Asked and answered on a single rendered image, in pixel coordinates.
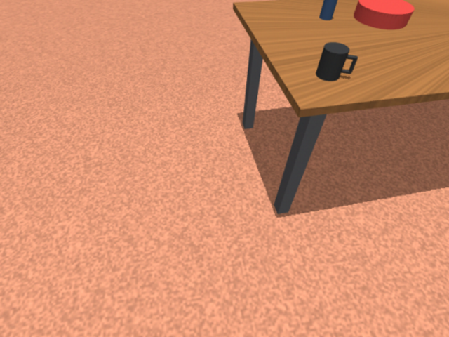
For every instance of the table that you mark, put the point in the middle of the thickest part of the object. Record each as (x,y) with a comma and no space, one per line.
(394,66)

